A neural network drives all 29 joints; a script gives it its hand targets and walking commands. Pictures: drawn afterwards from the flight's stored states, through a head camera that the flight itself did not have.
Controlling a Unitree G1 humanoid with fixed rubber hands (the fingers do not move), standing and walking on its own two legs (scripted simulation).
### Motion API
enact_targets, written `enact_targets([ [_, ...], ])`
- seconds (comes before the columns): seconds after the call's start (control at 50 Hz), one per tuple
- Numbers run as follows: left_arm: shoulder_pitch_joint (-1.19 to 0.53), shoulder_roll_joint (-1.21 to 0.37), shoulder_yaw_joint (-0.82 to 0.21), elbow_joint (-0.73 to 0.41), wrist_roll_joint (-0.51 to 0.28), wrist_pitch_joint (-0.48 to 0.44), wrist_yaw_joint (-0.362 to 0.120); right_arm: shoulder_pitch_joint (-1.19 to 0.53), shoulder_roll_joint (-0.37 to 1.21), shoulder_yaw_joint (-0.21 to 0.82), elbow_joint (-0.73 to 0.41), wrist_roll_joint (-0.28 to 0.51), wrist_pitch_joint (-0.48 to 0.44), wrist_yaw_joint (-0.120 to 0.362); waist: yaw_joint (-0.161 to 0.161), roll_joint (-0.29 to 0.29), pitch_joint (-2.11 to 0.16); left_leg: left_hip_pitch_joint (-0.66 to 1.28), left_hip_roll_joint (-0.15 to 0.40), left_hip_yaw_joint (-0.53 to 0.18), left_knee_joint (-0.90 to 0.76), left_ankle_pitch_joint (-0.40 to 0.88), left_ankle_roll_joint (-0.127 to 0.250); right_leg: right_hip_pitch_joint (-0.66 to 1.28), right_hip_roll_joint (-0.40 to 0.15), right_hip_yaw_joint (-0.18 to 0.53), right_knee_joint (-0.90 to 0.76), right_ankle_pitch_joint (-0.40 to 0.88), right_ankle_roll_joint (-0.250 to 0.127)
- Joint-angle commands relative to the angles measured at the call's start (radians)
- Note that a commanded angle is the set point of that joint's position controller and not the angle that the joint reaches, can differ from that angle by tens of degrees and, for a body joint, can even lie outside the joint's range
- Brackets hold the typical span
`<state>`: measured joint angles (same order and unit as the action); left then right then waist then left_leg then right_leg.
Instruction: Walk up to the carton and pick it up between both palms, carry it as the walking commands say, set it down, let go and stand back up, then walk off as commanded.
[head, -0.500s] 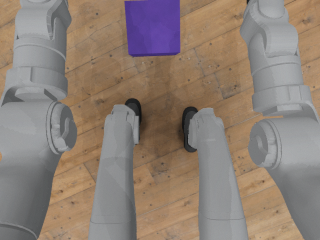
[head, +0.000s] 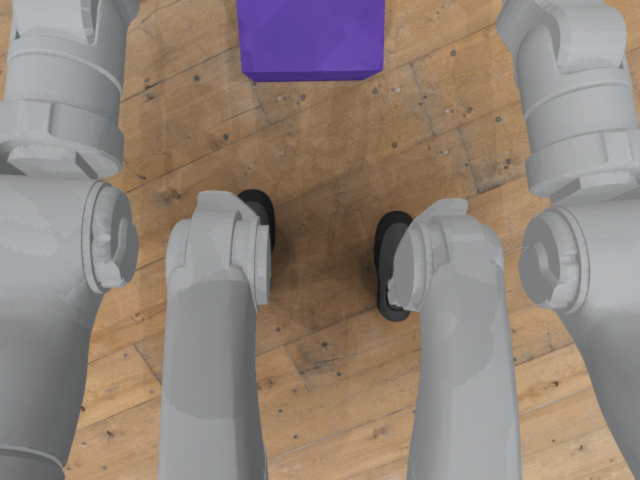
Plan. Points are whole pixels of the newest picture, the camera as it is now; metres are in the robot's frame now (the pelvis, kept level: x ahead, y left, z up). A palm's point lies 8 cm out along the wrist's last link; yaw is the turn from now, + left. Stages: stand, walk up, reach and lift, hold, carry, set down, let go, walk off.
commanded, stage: reach and lift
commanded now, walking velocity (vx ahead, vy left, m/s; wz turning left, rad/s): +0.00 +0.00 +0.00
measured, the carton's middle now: (309, 13) +0.54 +0.05 -0.37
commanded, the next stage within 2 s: none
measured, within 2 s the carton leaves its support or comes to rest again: neither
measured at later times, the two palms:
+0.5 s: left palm out of the picture +0.54 +0.22 -0.29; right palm out of the picture +0.55 -0.14 -0.28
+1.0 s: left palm out of the picture +0.54 +0.22 -0.30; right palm out of the picture +0.55 -0.14 -0.29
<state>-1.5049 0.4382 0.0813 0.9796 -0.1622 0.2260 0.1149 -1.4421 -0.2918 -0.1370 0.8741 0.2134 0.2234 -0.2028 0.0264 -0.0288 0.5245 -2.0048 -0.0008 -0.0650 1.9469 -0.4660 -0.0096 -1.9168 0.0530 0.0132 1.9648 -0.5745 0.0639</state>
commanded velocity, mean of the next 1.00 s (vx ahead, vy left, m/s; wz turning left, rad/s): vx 0.00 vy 0.00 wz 0.00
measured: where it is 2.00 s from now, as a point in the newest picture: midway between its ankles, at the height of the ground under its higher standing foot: (324, 275)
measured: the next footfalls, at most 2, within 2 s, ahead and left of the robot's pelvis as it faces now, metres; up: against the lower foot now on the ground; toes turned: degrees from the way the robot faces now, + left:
none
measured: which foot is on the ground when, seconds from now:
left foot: down 0.00-1.00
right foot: down 0.00-1.00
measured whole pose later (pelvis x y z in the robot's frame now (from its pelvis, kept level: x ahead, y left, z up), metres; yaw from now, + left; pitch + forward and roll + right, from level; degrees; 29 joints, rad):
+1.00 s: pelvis +0.02 -0.01 -0.08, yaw -1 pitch +33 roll -1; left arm -1.54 0.46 0.07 1.31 -0.22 0.00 0.04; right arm -1.50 -0.30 -0.02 1.16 0.24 0.04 -0.12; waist 0.03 -0.04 0.52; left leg -2.25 0.02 -0.05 2.22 -0.54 -0.02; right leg -2.18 0.09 0.03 2.26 -0.65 0.07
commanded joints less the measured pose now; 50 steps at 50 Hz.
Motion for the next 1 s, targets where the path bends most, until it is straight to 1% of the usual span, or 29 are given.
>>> enact_targets([
  [0.0, -0.375, 0.129, 0.018, -0.138, 0.003, -0.077, -0.004, -0.313, -0.148, -0.019, -0.127, -0.006, -0.076, 0.005, -0.023, 0.105, -1.885, 0.895, -0.016, 0.095, -0.090, 0.306, -0.016, 0.371, 0.030, -0.132, -0.129, 0.236, -0.030],
  [0.04, -0.364, 0.129, 0.023, -0.089, -0.002, -0.094, -0.006, -0.309, -0.158, -0.018, -0.090, -0.012, -0.095, 0.006, -0.027, 0.093, -1.848, 0.847, -0.018, 0.097, -0.061, 0.297, -0.015, 0.357, 0.032, -0.131, -0.106, 0.229, -0.028],
  [0.1, -0.341, 0.127, 0.025, -0.055, -0.005, -0.121, -0.013, -0.306, -0.130, 0.012, -0.068, 0.001, -0.120, 0.013, 0.001, 0.072, -1.794, 0.786, -0.017, 0.097, -0.027, 0.317, -0.011, 0.351, 0.029, -0.124, -0.069, 0.260, -0.021],
  [0.14, -0.346, 0.137, 0.025, -0.017, -0.009, -0.138, -0.013, -0.315, -0.133, 0.015, -0.043, 0.005, -0.134, 0.013, 0.003, 0.072, -1.747, 0.741, -0.015, 0.098, -0.002, 0.313, -0.011, 0.331, 0.029, -0.120, -0.046, 0.258, -0.018],
  [0.18, -0.364, 0.132, 0.014, -0.053, -0.029, -0.154, -0.015, -0.334, -0.135, 0.020, -0.077, 0.013, -0.148, 0.013, -0.007, 0.065, -1.787, 0.759, -0.018, 0.095, 0.030, 0.364, -0.009, 0.347, 0.029, -0.118, -0.023, 0.301, -0.015],
  [0.22, -0.349, 0.137, 0.013, -0.021, -0.035, -0.164, -0.015, -0.320, -0.134, 0.038, -0.044, 0.019, -0.157, 0.014, 0.004, 0.066, -1.745, 0.724, -0.018, 0.100, 0.050, 0.363, -0.013, 0.326, 0.027, -0.114, -0.006, 0.299, -0.012],
  [0.24, -0.359, 0.143, 0.020, -0.044, -0.032, -0.174, -0.013, -0.321, -0.130, 0.040, -0.049, 0.022, -0.160, 0.014, 0.009, 0.075, -1.750, 0.726, -0.018, 0.100, 0.059, 0.378, -0.014, 0.327, 0.027, -0.110, 0.004, 0.311, -0.012],
  [0.26, -0.355, 0.132, 0.010, -0.029, -0.042, -0.178, -0.014, -0.316, -0.129, 0.043, -0.039, 0.023, -0.164, 0.014, -0.005, 0.077, -1.744, 0.716, -0.017, 0.099, 0.075, 0.376, -0.014, 0.323, 0.026, -0.106, 0.015, 0.314, -0.011],
  [0.28, -0.365, 0.143, 0.014, -0.038, -0.046, -0.184, -0.016, -0.326, -0.121, 0.053, -0.058, 0.029, -0.170, 0.014, 0.004, 0.061, -1.736, 0.693, -0.013, 0.099, 0.084, 0.379, -0.013, 0.331, 0.025, -0.104, 0.023, 0.322, -0.009],
  [0.32, -0.345, 0.140, 0.017, 0.016, -0.050, -0.192, -0.022, -0.311, -0.112, 0.064, -0.008, 0.028, -0.174, 0.020, 0.011, 0.064, -1.651, 0.625, -0.012, 0.103, 0.099, 0.347, -0.016, 0.308, 0.020, -0.091, 0.034, 0.302, -0.008],
  [0.34, -0.351, 0.139, 0.013, 0.000, -0.051, -0.201, -0.023, -0.308, -0.102, 0.062, -0.007, 0.037, -0.180, 0.021, 0.003, 0.063, -1.658, 0.623, -0.010, 0.100, 0.109, 0.362, -0.015, 0.314, 0.022, -0.090, 0.044, 0.327, -0.007],
  [0.36, -0.351, 0.134, 0.010, 0.007, -0.051, -0.208, -0.026, -0.307, -0.090, 0.076, 0.008, 0.045, -0.187, 0.025, 0.010, 0.058, -1.641, 0.606, -0.008, 0.097, 0.114, 0.359, -0.013, 0.300, 0.022, -0.088, 0.052, 0.325, -0.008],
  [0.38, -0.346, 0.130, 0.006, 0.047, -0.046, -0.212, -0.033, -0.291, -0.071, 0.088, 0.067, 0.047, -0.184, 0.033, 0.017, 0.071, -1.574, 0.582, -0.006, 0.096, 0.117, 0.344, -0.014, 0.261, 0.019, -0.086, 0.056, 0.307, -0.008],
  [0.42, -0.332, 0.112, 0.016, 0.083, -0.042, -0.221, -0.041, -0.297, -0.055, 0.106, 0.123, 0.051, -0.183, 0.050, 0.050, 0.089, -1.468, 0.515, -0.005, 0.096, 0.116, 0.312, -0.018, 0.210, 0.012, -0.071, 0.066, 0.270, -0.010],
  [0.44, -0.339, 0.109, 0.019, 0.093, -0.046, -0.230, -0.046, -0.312, -0.049, 0.114, 0.119, 0.049, -0.188, 0.054, 0.052, 0.070, -1.436, 0.489, -0.003, 0.090, 0.123, 0.319, -0.017, 0.202, 0.011, -0.064, 0.073, 0.278, -0.010],
  [0.5, -0.334, 0.110, 0.017, 0.175, -0.071, -0.246, -0.068, -0.346, -0.039, 0.129, 0.102, 0.032, -0.203, 0.056, 0.030, -0.023, -1.372, 0.373, 0.003, 0.078, 0.153, 0.313, -0.007, 0.221, 0.006, -0.055, 0.084, 0.314, -0.003],
  [0.52, -0.341, 0.125, 0.022, 0.177, -0.068, -0.254, -0.070, -0.367, -0.042, 0.123, 0.077, 0.034, -0.212, 0.057, 0.039, -0.025, -1.346, 0.344, 0.003, 0.078, 0.158, 0.321, -0.005, 0.207, 0.010, -0.051, 0.086, 0.331, 0.000],
  [0.54, -0.339, 0.134, 0.022, 0.198, -0.067, -0.259, -0.072, -0.360, -0.031, 0.126, 0.098, 0.038, -0.215, 0.061, 0.037, -0.029, -1.336, 0.339, 0.003, 0.077, 0.163, 0.330, -0.003, 0.212, 0.012, -0.054, 0.095, 0.348, 0.002],
  [0.58, -0.328, 0.156, 0.038, 0.216, -0.047, -0.264, -0.071, -0.357, -0.044, 0.118, 0.127, 0.037, -0.218, 0.068, 0.056, -0.025, -1.302, 0.324, 0.005, 0.071, 0.168, 0.343, -0.003, 0.180, 0.014, -0.050, 0.113, 0.360, 0.005],
  [0.6, -0.312, 0.155, 0.041, 0.240, -0.036, -0.266, -0.071, -0.354, -0.048, 0.117, 0.140, 0.041, -0.218, 0.072, 0.070, -0.002, -1.294, 0.334, 0.006, 0.071, 0.174, 0.351, -0.004, 0.161, 0.013, -0.046, 0.118, 0.357, 0.003],
  [0.68, -0.306, 0.135, 0.034, 0.196, -0.031, -0.276, -0.068, -0.303, -0.061, 0.093, 0.152, 0.028, -0.228, 0.071, 0.046, 0.044, -1.326, 0.400, -0.001, 0.068, 0.171, 0.414, -0.010, 0.146, 0.018, -0.060, 0.126, 0.401, -0.001],
  [0.7, -0.308, 0.119, 0.021, 0.190, -0.046, -0.275, -0.070, -0.290, -0.059, 0.094, 0.152, 0.022, -0.228, 0.069, 0.026, 0.031, -1.339, 0.412, -0.001, 0.065, 0.175, 0.417, -0.010, 0.152, 0.018, -0.062, 0.123, 0.398, -0.002],
  [0.78, -0.281, 0.119, 0.018, 0.196, -0.047, -0.272, -0.070, -0.277, -0.057, 0.097, 0.150, 0.016, -0.228, 0.070, 0.032, 0.014, -1.327, 0.394, -0.001, 0.061, 0.175, 0.431, -0.007, 0.139, 0.020, -0.059, 0.121, 0.413, 0.000],
  [0.8, -0.275, 0.119, 0.023, 0.203, -0.046, -0.271, -0.071, -0.283, -0.057, 0.100, 0.147, 0.018, -0.228, 0.071, 0.041, 0.017, -1.326, 0.387, -0.005, 0.063, 0.170, 0.424, -0.007, 0.145, 0.020, -0.058, 0.115, 0.405, -0.001],
  [0.84, -0.274, 0.107, 0.015, 0.201, -0.053, -0.268, -0.073, -0.279, -0.053, 0.100, 0.143, 0.017, -0.226, 0.074, 0.030, 0.003, -1.325, 0.382, -0.004, 0.063, 0.167, 0.418, -0.006, 0.152, 0.021, -0.062, 0.117, 0.405, -0.001],
  [0.86, -0.282, 0.106, 0.009, 0.189, -0.057, -0.269, -0.072, -0.279, -0.062, 0.093, 0.149, 0.017, -0.227, 0.073, 0.029, 0.018, -1.325, 0.379, -0.004, 0.065, 0.167, 0.409, -0.009, 0.148, 0.022, -0.059, 0.116, 0.397, -0.004],
  [0.9, -0.299, 0.100, -0.002, 0.189, -0.062, -0.267, -0.073, -0.303, -0.057, 0.099, 0.147, 0.025, -0.224, 0.077, 0.028, 0.014, -1.320, 0.385, -0.001, 0.064, 0.164, 0.396, -0.009, 0.138, 0.021, -0.058, 0.112, 0.381, -0.005],
  [0.92, -0.304, 0.104, 0.006, 0.188, -0.060, -0.267, -0.071, -0.309, -0.056, 0.105, 0.144, 0.025, -0.225, 0.077, 0.038, 0.006, -1.322, 0.376, -0.001, 0.064, 0.164, 0.391, -0.010, 0.144, 0.019, -0.054, 0.112, 0.380, -0.007],
  [0.98, -0.322, 0.080, -0.011, 0.189, -0.064, -0.264, -0.075, -0.341, -0.033, 0.105, 0.130, 0.031, -0.223, 0.082, 0.040, 0.006, -1.298, 0.358, -0.003, 0.062, 0.150, 0.363, -0.006, 0.135, 0.024, -0.055, 0.105, 0.358, -0.009],
])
